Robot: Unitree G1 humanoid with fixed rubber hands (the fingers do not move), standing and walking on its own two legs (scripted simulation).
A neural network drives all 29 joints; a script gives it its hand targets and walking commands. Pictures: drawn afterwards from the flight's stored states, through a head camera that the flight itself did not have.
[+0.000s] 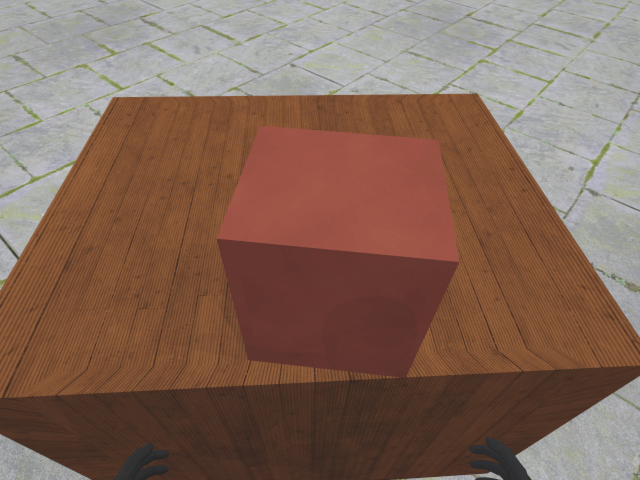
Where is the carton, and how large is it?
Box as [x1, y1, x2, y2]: [217, 126, 458, 377]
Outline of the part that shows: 260,126 217,236 217,242 248,359 405,377 458,263 438,140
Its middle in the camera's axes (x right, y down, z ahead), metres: +0.02 +0.03 +0.51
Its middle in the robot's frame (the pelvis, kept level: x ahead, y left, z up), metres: +0.38 -0.02 +0.08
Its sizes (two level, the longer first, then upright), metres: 0.219 0.189 0.256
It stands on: a pedestal, 0.71 m high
